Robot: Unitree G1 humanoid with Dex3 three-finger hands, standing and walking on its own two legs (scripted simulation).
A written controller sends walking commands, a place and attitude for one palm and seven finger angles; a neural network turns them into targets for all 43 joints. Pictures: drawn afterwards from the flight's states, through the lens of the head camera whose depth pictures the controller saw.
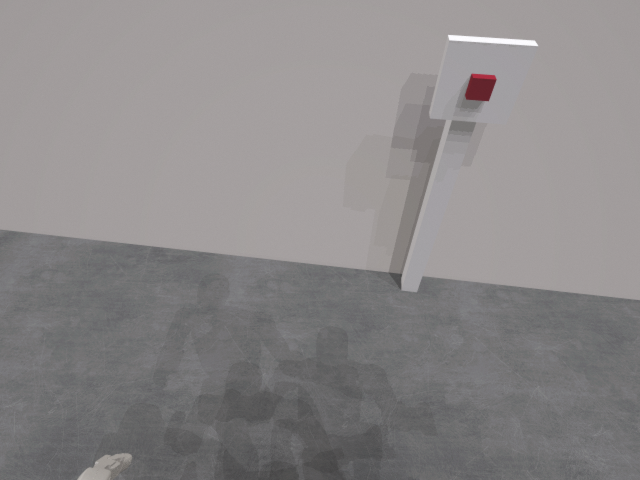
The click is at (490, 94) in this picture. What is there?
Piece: button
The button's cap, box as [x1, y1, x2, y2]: [465, 74, 496, 100]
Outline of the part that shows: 471,74 465,94 466,99 488,100 496,79 494,75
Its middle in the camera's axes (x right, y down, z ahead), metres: +0.35 -0.34 +0.86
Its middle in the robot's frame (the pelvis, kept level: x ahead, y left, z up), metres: +0.89 -0.31 +0.08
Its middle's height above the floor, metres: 0.85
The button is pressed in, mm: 0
